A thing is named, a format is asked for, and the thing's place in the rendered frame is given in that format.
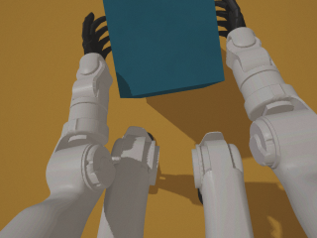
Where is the robot left forearm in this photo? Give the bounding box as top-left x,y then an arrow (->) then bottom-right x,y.
52,53 -> 113,155

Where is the left robot hand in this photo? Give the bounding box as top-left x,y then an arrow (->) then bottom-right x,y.
81,12 -> 112,59

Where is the robot right shin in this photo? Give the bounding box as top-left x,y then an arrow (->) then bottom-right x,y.
199,131 -> 244,194

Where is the right robot upper arm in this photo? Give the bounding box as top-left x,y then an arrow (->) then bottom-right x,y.
249,109 -> 317,238

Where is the left robot upper arm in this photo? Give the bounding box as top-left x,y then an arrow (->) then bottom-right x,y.
0,143 -> 116,238

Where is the carton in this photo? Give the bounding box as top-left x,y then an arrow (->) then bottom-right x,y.
103,0 -> 225,98

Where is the robot right forearm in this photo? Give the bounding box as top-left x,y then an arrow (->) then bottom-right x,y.
226,27 -> 317,121

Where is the robot right thigh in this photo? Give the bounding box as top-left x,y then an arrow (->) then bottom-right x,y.
191,139 -> 255,238

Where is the right robot hand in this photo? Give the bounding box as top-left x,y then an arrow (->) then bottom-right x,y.
214,0 -> 247,39

